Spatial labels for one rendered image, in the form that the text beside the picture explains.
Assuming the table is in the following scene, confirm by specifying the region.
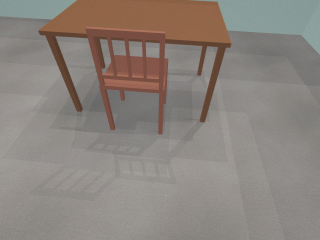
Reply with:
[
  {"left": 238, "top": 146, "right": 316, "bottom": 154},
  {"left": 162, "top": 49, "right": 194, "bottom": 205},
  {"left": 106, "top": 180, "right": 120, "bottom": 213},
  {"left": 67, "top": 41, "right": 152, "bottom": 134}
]
[{"left": 38, "top": 0, "right": 232, "bottom": 123}]

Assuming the chair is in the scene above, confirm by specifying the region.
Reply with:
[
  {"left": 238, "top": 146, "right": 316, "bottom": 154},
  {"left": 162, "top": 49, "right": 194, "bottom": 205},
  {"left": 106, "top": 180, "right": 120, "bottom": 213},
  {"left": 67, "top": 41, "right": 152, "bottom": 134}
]
[{"left": 85, "top": 26, "right": 169, "bottom": 135}]

